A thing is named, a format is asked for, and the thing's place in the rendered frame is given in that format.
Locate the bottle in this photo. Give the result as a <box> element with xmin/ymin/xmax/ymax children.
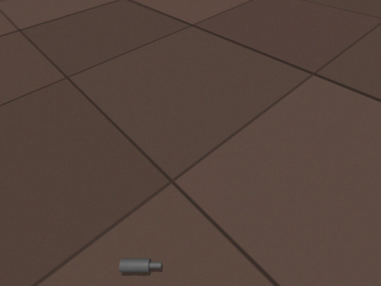
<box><xmin>119</xmin><ymin>258</ymin><xmax>162</xmax><ymax>272</ymax></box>

